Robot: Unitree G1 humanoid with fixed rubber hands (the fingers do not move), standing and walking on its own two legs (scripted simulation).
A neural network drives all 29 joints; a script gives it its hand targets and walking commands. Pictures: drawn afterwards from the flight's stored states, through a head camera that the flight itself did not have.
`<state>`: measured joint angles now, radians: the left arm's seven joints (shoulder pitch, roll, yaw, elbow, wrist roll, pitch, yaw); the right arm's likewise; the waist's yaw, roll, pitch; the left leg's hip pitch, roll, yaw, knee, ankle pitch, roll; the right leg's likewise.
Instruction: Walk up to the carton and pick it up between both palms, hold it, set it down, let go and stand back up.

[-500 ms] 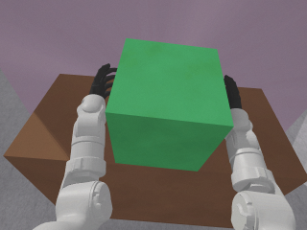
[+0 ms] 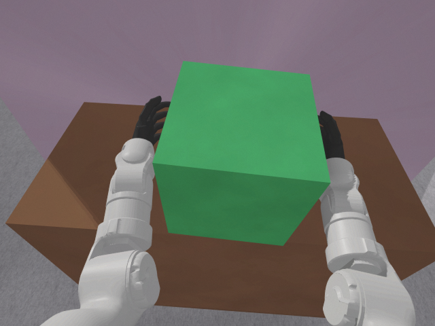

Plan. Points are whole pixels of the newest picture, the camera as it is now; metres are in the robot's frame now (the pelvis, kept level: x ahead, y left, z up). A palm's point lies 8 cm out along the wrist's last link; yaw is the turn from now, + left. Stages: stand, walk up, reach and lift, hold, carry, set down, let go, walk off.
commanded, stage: set down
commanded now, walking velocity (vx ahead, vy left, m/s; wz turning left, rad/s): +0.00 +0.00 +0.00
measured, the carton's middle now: (235, 157) +0.43 -0.03 +0.08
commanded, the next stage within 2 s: none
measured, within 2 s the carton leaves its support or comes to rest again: rests again in 0.92 s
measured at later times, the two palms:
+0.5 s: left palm (148, 144) +0.44 +0.14 +0.11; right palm (325, 159) +0.40 -0.20 +0.10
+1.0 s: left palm (150, 152) +0.44 +0.14 +0.09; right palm (322, 165) +0.40 -0.19 +0.09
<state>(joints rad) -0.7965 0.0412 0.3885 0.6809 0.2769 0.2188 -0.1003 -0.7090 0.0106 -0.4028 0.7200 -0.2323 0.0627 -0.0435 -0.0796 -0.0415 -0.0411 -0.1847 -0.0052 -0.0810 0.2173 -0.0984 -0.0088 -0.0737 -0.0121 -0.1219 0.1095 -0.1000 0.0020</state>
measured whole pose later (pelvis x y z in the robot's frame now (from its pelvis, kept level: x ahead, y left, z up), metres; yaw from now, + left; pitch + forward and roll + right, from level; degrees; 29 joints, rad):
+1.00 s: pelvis +0.00 +0.00 +0.00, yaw +0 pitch +9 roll +0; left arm -0.83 0.05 0.46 0.84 0.31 0.06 -0.12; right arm -0.72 0.08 -0.55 0.70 -0.41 0.01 0.01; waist -0.06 -0.02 -0.05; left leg -0.27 0.00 -0.07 0.17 -0.06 -0.01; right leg -0.18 -0.01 -0.12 0.11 -0.08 0.00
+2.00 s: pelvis +0.00 +0.00 +0.00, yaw +0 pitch +9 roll +0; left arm -0.85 0.04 0.52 0.89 0.36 -0.01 -0.14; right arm -0.73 0.10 -0.60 0.69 -0.42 -0.03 0.03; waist -0.06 -0.01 -0.01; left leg -0.26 0.00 -0.07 0.17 -0.05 -0.01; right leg -0.17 -0.01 -0.13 0.10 -0.08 0.00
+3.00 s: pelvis -0.04 +0.02 -0.02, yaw -8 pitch +23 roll -1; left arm -1.12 0.39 -0.16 1.51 -0.43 -0.26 0.01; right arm -1.06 -0.34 0.15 1.40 0.44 -0.18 -0.03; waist -0.02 -0.01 -0.27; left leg -0.72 0.04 0.05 0.44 -0.12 0.01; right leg -0.68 0.02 0.02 0.36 -0.09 0.02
